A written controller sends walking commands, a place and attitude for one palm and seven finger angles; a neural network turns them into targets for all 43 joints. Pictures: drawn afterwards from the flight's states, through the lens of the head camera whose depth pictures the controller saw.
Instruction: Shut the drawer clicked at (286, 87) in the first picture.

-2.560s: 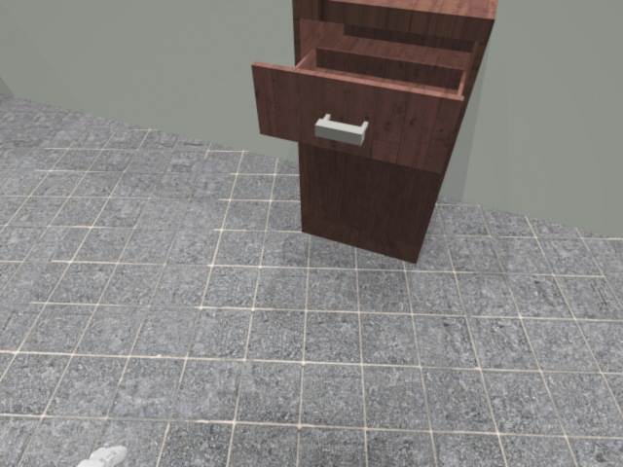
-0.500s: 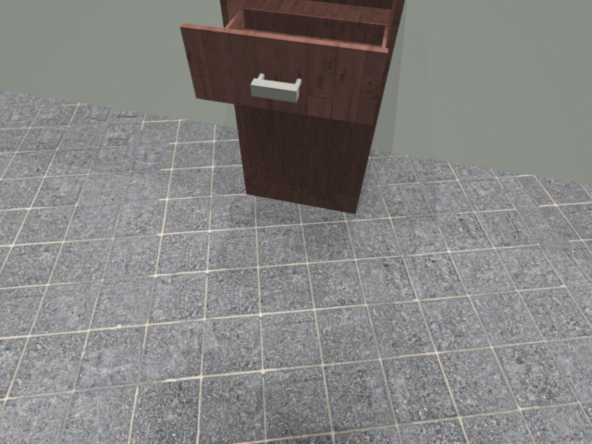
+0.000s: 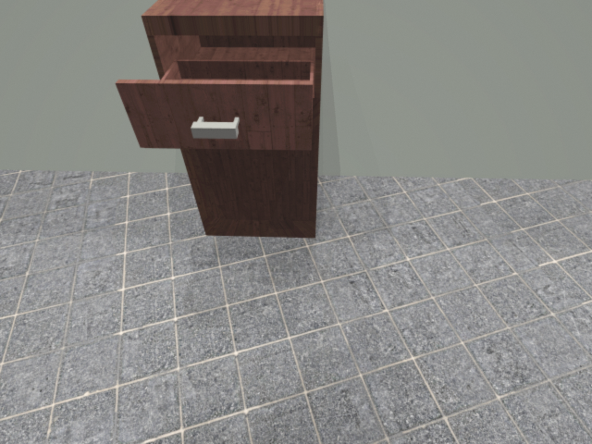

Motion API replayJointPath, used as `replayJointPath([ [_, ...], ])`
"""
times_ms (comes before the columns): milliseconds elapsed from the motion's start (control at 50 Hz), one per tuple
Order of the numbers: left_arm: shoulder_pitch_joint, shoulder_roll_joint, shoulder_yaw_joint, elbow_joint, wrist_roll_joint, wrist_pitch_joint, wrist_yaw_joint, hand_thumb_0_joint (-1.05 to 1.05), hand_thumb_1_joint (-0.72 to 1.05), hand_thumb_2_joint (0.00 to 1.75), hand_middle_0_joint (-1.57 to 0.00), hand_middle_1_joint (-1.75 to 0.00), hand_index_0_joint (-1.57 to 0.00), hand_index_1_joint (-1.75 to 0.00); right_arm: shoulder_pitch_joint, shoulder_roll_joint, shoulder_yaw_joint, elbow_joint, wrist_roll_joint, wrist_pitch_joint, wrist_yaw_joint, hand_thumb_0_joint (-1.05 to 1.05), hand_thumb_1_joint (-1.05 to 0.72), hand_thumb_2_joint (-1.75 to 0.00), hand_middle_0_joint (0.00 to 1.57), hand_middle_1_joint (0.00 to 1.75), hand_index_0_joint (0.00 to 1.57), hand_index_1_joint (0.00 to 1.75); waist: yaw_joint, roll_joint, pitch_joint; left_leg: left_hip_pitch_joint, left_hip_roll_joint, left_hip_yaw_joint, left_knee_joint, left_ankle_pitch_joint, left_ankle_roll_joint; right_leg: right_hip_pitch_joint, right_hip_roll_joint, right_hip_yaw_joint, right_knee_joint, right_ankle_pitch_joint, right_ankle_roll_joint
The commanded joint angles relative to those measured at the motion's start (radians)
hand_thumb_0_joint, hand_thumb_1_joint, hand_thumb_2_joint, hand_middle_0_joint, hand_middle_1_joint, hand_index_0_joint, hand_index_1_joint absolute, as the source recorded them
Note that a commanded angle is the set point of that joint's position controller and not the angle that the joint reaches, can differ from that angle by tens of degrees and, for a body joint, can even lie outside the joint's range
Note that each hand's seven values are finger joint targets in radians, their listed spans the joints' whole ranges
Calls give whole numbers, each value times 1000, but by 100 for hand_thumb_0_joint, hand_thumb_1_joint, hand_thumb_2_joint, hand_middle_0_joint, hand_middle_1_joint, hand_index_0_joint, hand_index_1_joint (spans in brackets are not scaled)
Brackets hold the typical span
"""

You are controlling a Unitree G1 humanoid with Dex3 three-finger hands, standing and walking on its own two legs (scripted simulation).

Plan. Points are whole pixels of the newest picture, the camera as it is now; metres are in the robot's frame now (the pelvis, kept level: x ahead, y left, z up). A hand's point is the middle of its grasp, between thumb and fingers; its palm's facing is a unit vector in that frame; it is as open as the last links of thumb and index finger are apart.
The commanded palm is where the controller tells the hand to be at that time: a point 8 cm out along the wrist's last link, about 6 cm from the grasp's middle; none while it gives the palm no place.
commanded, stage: take the last steps up to it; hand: left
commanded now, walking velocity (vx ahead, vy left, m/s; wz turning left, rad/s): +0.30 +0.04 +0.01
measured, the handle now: (217, 125) +0.80 +0.24 +0.02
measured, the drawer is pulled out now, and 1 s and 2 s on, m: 0.30 0.30 0.30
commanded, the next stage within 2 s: come to a stop and stand still in 1.36 s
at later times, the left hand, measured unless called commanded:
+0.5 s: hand out of the picture +0.16 +0.27 -0.18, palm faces +0.04 -0.99 -0.16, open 7.4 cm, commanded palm none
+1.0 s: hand (225, 296) +0.44 +0.18 -0.17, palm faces -0.01 -0.99 -0.14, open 7.3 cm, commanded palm none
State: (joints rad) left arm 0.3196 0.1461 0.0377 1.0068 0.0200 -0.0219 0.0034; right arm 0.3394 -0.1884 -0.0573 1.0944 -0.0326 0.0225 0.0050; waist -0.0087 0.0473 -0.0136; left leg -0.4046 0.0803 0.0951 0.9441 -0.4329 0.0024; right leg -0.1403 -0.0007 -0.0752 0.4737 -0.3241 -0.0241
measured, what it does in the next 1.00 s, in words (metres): walks ahead: left foot, then right foot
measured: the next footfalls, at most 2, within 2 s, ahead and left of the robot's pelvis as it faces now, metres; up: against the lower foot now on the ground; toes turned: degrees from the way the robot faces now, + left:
left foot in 0.30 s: +0.20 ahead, +0.16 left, +0.00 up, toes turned +8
right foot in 0.90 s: +0.43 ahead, -0.08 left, +0.00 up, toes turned -9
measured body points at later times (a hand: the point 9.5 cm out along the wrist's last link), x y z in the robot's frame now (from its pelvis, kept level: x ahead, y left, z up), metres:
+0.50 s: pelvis +0.15 +0.08 +0.01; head +0.16 +0.11 +0.45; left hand +0.15 +0.32 -0.16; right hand +0.16 -0.15 -0.13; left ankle +0.16 +0.15 -0.74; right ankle +0.12 -0.05 -0.64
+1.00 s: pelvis +0.33 +0.02 -0.01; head +0.35 +0.02 +0.44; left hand +0.44 +0.23 -0.15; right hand +0.21 -0.17 -0.16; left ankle +0.21 +0.15 -0.66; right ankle +0.39 -0.07 -0.74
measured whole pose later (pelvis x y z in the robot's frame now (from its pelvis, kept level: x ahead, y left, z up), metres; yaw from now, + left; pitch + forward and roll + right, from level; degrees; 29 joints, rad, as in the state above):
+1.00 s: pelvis +0.33 +0.02 -0.01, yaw -1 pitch -2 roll +0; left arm 0.14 0.12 0.06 0.99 0.01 -0.07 -0.01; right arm 0.45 -0.11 -0.05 1.18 -0.02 -0.03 -0.02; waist -0.05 0.02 0.09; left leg -0.28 0.07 0.06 1.11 -0.46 0.03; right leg -0.34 -0.04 -0.16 0.59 -0.23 -0.05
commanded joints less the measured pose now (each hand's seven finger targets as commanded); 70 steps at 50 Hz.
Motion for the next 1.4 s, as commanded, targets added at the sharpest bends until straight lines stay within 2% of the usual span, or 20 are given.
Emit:
replayJointPath([
  [0, 85, 139, 28, -4, 2, -39, 20, 0, 90, 90, -20, -30, -20, -30, -70, -51, -16, -100, 3, -44, 14, 0, -90, -90, 20, 30, 20, 30, 8, -160, 176, -247, 39, -40, 94, 152, -18, -19, -270, 271, -326, -15, -154],
  [180, 144, 166, 40, 62, 16, -50, 22, 0, 90, 90, -20, -30, -20, -30, -148, -17, -14, -152, 17, -62, 28, 0, -90, -90, 20, 30, 20, 30, 25, -167, 167, -99, 24, -9, -212, 159, 0, -8, -289, 176, -276, 109, -135],
  [240, 133, 153, 44, 72, 11, -41, 17, 0, 90, 90, -20, -30, -20, -30, 40, -44, -20, -90, 10, -83, 12, 0, -90, -90, 20, 30, 20, 30, -52, -93, 78, 247, -45, 34, -396, 208, 17, -103, -199, 85, -23, 198, -86],
  [260, 160, 112, 40, 74, 4, -38, 11, 0, 90, 90, -20, -30, -20, -30, 191, -124, -36, -51, 1, -92, -2, 0, -90, -90, 20, 30, 20, 30, -100, 75, -29, 438, 51, -104, -472, 159, 43, -176, -118, 24, 242, 144, -53],
  [280, 192, 56, 30, 51, -7, -33, 3, 0, 90, 90, -20, -30, -20, -30, 285, -230, -58, -28, -3, -96, -16, 0, -90, -90, 20, 30, 20, 30, -102, 354, -103, 557, 314, -494, -640, 111, 119, -394, 16, -56, 570, -234, -2],
  [300, 126, 74, 29, 20, 1, -31, 5, 0, 90, 90, -20, -30, -20, -30, 292, -232, -49, -25, 7, -83, -27, 0, -90, -90, 20, 30, 20, 30, -106, 269, -79, 519, 362, -615, -734, 58, 162, -467, 2, 61, 741, -252, -22],
  [360, 27, 64, 34, 26, 9, -33, -7, 0, 90, 90, -20, -30, -20, -30, 94, -91, -13, -59, 8, -100, -33, 0, -90, -90, 20, 30, 20, 30, -41, 12, 78, 262, 288, -392, -749, 135, 163, -499, -111, 96, 838, -13, -21],
  [440, 92, 25, 28, 49, 11, -3, -13, 0, 90, 90, -20, -30, -20, -30, 75, -32, 5, -33, 18, -128, -41, 0, -90, -90, 20, 30, 20, 30, 25, 32, 55, 237, 199, -147, -745, 471, 136, -431, -111, 73, 735, 96, 15],
  [760, -306, 33, 28, -100, 5, -3, -26, 0, 90, 90, -20, -30, -20, -30, 230, -38, 1, 50, 2, -111, -41, 0, -90, -90, 20, 30, 20, 30, -61, 40, 177, 373, 215, -104, -747, 496, 174, -461, -105, -10, 224, 123, 11],
  [800, -275, 36, 34, -94, 5, -11, -26, 0, 90, 90, -20, -30, -20, -30, 216, -49, -3, 52, -1, -107, -42, 0, -90, -90, 20, 30, 20, 30, -46, 49, 150, 360, 212, -93, -692, 537, 165, -350, -80, -27, 155, 92, -5],
  [840, -86, 68, 45, -36, 9, -25, -21, 0, 90, 90, -20, -30, -20, -30, 194, -57, -5, 54, 7, -104, -40, 0, -90, -90, 20, 30, 20, 30, 41, -18, 50, 320, 159, -31, -476, 649, 123, -79, -27, -69, 39, 158, -21],
  [860, 61, 118, 59, 14, 14, -37, -14, 0, 90, 90, -20, -30, -20, -30, 191, -48, -5, 54, 16, -106, -33, 0, -90, -90, 20, 30, 20, 30, 100, -64, -43, 194, 113, 5, -274, 570, 86, 160, -88, 10, 28, 175, -54],
  [880, 189, 219, 87, 41, 15, -48, -1, 0, 90, 90, -20, -30, -20, -30, 233, 5, 4, 28, 28, -109, -23, 0, -90, -90, 20, 30, 20, 30, 122, -288, -185, -58, -12, 77, 26, 157, 33, 422, -354, 354, -50, 194, -147],
  [900, 243, 271, 88, 56, -7, -47, 3, 0, 90, 90, -20, -30, -20, -30, 178, -9, 11, -1, 28, -102, -25, 0, -90, -90, 20, 30, 20, 30, 122, -271, -200, -161, -64, -8, 263, -147, 25, 411, -464, 553, -160, 309, -201],
  [960, 29, 146, 57, 17, -10, -46, 11, 0, 90, 90, -20, -30, -20, -30, 67, 16, -7, -12, 18, -82, -19, 0, -90, -90, 20, 30, 20, 30, 48, -118, 39, -170, 51, -85, 356, 52, 29, 21, -380, 350, -242, 146, -162],
  [1040, -1, 54, 40, 5, 6, -60, 21, 0, 90, 90, -20, -30, -20, -30, 117, 52, -7, -5, 1, -48, -14, 0, -90, -90, 20, 30, 20, 30, -26, -104, 65, -99, 75, -58, 221, 157, -6, -134, -295, 121, -287, 220, -135],
  [1220, 80, 141, 35, 54, 8, -53, 11, 0, 90, 90, -20, -30, -20, -30, -119, 13, 1, -110, 9, -63, 11, 0, -90, -90, 20, 30, 20, 30, 35, -162, 75, -9, 20, 12, -255, 163, -24, -46, -285, 115, -252, 253, -148],
  [1300, 89, 124, 32, 74, -2, -35, 12, 0, 90, 90, -20, -30, -20, -30, -47, -26, 2, -78, 8, -82, -2, 0, -90, -90, 20, 30, 20, 30, -8, -123, 57, 268, -17, 40, -485, 256, -12, -113, -204, 55, -74, 236, -78],
  [1340, 107, 47, 17, 42, -10, -29, 6, 0, 90, 90, -20, -30, -20, -30, 126, -195, -33, -46, -2, -87, -19, 0, -90, -90, 20, 30, 20, 30, -66, 267, -38, 513, 312, -348, -625, 412, 120, -369, -31, -96, 349, -189, 14],
  [1380, 36, 83, 22, 34, 8, -20, 15, 0, 90, 90, -20, -30, -20, -30, 101, -147, -15, -42, 2, -76, -32, 0, -90, -90, 20, 30, 20, 30, -67, 184, 28, 390, 345, -351, -693, 418, 184, -435, -76, 24, 622, -255, 6],
])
